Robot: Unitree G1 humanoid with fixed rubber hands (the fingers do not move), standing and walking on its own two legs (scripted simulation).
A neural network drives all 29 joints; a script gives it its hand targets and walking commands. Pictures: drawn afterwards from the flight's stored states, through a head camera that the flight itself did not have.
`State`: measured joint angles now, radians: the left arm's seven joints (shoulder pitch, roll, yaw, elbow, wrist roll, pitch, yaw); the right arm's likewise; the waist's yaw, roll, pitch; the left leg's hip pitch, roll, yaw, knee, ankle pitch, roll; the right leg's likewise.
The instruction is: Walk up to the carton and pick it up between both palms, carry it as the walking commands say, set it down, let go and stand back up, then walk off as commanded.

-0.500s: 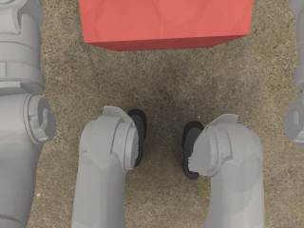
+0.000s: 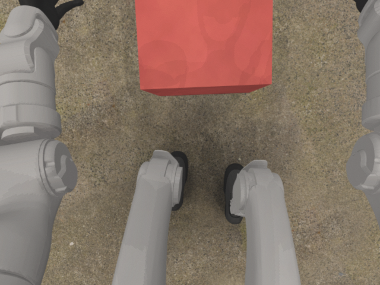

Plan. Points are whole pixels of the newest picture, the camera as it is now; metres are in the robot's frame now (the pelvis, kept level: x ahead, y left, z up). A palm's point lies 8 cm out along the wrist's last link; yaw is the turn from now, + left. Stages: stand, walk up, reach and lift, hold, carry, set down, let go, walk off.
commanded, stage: set down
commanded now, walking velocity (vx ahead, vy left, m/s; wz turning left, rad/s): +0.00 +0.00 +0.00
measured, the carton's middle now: (203, 37) +0.59 +0.05 -0.38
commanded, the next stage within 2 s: let go in 0.62 s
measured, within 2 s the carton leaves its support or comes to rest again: neither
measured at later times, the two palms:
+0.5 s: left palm out of the picture +0.52 +0.30 +0.06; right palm out of the picture +0.58 -0.20 +0.06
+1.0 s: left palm out of the picture +0.44 +0.28 +0.11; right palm out of the picture +0.47 -0.22 +0.10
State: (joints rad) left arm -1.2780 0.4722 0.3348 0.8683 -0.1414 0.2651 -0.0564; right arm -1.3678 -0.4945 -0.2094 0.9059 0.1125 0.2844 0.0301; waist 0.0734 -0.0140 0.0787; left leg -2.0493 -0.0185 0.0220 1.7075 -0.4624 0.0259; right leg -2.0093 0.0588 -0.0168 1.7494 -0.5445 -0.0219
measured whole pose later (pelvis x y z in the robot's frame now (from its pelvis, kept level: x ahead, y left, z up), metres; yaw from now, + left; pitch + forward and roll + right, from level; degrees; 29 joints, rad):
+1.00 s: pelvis +0.07 +0.01 +0.21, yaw +0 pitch +36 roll -1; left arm -0.56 0.34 0.23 0.62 -0.03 0.14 -0.13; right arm -0.61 -0.31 -0.21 0.65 0.01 0.15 0.03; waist 0.05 0.00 -0.04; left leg -1.19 -0.03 -0.01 0.81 -0.25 0.03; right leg -1.15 0.06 0.03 0.82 -0.30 -0.01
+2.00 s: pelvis +0.12 +0.00 +0.27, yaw +1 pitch -5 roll +0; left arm 0.25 0.21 0.04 0.39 -0.01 0.21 -0.04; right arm 0.24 -0.21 -0.03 0.45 0.01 0.11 0.04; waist 0.01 -0.01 0.08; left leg -0.11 -0.04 -0.03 0.47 -0.27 0.02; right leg -0.06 0.04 0.02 0.47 -0.32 -0.03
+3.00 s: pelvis +0.12 +0.02 +0.28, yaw +0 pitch -2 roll +0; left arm 0.16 0.38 0.01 0.93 0.02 0.00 0.02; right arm 0.13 -0.37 -0.02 0.98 -0.03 -0.01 -0.02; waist -0.01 -0.02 0.01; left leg -0.12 -0.05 -0.01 0.36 -0.21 0.04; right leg -0.07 0.02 0.05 0.35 -0.24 0.00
